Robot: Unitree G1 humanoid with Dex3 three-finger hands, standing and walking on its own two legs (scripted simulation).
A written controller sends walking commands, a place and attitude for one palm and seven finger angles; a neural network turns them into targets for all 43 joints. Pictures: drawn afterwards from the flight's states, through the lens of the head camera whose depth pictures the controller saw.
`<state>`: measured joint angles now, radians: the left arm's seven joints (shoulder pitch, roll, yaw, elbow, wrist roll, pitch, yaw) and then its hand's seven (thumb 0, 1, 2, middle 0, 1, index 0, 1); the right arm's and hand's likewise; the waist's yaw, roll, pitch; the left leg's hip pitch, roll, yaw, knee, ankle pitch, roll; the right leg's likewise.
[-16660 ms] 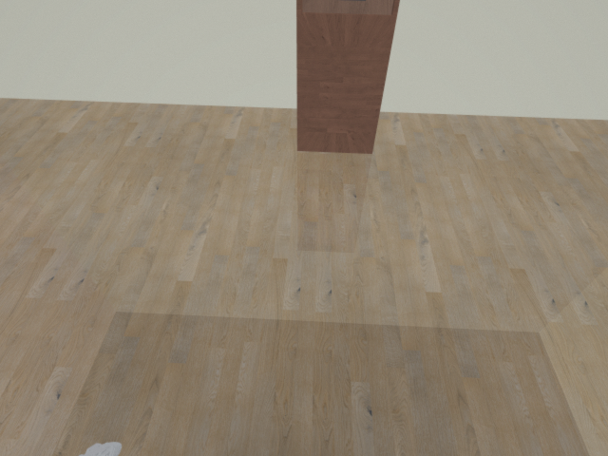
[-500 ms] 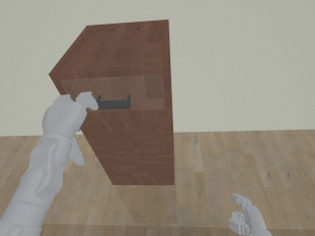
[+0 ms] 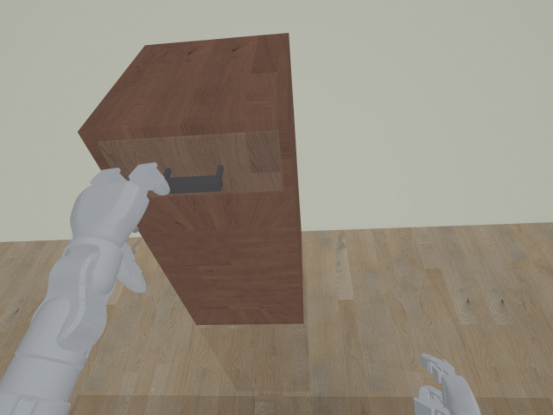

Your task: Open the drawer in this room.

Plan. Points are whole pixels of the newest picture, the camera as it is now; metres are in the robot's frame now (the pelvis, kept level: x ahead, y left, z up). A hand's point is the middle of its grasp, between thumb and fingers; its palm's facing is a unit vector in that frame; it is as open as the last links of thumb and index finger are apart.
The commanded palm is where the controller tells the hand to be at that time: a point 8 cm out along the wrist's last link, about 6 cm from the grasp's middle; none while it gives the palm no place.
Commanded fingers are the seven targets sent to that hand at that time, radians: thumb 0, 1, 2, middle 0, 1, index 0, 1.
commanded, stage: move the hooked fingers above the handle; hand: left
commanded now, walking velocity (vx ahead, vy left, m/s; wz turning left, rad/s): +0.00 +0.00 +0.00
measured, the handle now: (191, 177) +0.55 +0.26 +0.02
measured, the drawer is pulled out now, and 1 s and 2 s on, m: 0.00 0.00 0.00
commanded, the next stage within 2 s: none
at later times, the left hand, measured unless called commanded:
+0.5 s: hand (162, 206) +0.38 +0.23 +0.11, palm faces +0.04 -0.06 -1.00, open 13.8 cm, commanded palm +0.35 +0.24 +0.17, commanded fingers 0.00 -0.50 0.30 -0.30 -1.20 -0.30 -1.20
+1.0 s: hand (176, 187) +0.44 +0.24 +0.10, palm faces +0.01 -0.03 -1.00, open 13.8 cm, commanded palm +0.42 +0.25 +0.15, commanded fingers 0.00 -0.50 0.30 -0.30 -1.20 -0.30 -1.20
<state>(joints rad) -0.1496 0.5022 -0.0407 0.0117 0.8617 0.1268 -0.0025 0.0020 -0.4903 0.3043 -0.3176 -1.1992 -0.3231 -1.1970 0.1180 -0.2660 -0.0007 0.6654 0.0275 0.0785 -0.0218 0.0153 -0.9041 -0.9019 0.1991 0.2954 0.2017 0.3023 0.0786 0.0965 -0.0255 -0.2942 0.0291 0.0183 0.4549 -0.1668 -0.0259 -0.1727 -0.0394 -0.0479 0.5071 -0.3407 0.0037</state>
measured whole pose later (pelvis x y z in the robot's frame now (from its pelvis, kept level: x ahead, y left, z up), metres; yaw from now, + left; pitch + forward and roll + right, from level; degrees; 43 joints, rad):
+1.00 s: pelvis +0.02 +0.00 -0.01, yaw -1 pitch +8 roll +1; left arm -0.56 0.50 -0.05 0.60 0.96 0.05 0.06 0.00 -0.49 0.30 -0.32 -1.20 -0.32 -1.20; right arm 0.24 -0.26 -0.04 0.68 0.04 0.12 -0.04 0.01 -0.90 -0.90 0.20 0.30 0.20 0.30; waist -0.01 0.06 -0.09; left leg -0.47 0.04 0.04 0.58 -0.25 -0.03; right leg -0.34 -0.03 -0.02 0.61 -0.40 0.00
